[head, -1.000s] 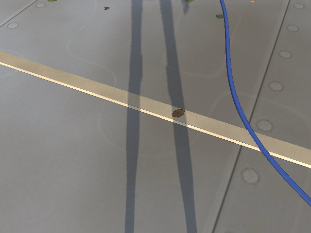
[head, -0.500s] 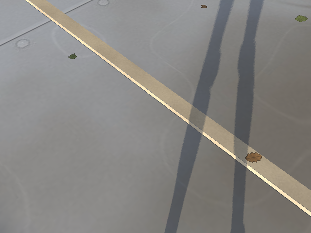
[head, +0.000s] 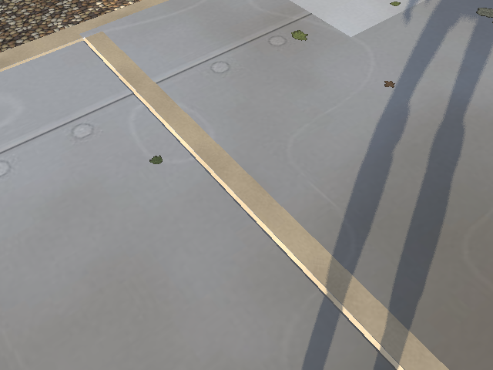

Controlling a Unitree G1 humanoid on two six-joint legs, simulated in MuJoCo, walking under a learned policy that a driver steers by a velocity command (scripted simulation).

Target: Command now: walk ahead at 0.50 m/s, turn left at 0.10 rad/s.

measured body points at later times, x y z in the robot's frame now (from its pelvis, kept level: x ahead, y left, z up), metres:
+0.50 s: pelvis +0.28 +0.06 +0.00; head +0.31 +0.07 +0.45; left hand +0.35 +0.34 -0.13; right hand +0.43 -0.21 -0.09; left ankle +0.33 +0.15 -0.74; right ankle +0.20 -0.09 -0.65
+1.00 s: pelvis +0.56 +0.00 -0.01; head +0.59 -0.01 +0.44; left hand +0.71 +0.26 -0.10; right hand +0.61 -0.28 -0.14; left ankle +0.45 +0.14 -0.65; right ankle +0.62 -0.09 -0.74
